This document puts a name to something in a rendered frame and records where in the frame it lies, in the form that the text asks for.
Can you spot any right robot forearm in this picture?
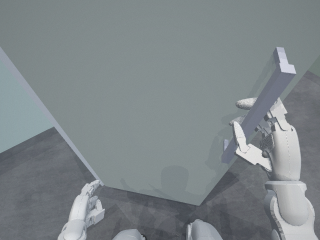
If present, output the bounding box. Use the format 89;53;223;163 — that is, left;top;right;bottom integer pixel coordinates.
263;180;319;240

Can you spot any left robot hand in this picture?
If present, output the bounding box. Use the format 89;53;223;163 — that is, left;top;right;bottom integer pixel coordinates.
68;180;105;228

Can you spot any handle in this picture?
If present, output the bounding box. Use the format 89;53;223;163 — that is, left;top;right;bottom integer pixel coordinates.
221;47;296;164

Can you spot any robot left thigh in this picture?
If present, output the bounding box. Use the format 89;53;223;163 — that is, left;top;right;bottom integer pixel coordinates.
112;229;146;240

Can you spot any robot thigh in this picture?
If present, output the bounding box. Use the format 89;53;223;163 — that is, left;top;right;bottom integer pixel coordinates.
112;229;146;240
186;221;223;240

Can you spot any left robot forearm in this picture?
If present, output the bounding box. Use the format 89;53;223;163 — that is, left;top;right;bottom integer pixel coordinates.
57;219;87;240

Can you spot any right robot hand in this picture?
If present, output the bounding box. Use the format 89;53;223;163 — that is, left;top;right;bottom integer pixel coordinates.
229;97;301;181

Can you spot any fridge door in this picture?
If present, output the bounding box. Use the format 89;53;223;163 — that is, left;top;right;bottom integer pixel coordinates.
0;0;320;206

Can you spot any robot right thigh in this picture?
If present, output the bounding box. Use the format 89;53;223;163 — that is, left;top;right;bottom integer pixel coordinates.
186;221;223;240

